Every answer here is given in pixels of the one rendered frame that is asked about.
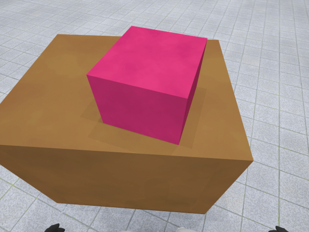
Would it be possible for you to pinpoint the pedestal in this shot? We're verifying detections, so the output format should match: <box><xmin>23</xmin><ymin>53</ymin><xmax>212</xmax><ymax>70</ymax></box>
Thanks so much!
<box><xmin>0</xmin><ymin>34</ymin><xmax>253</xmax><ymax>214</ymax></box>

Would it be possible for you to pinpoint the carton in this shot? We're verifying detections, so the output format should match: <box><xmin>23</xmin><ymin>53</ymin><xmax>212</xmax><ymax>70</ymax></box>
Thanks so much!
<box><xmin>86</xmin><ymin>26</ymin><xmax>207</xmax><ymax>145</ymax></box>

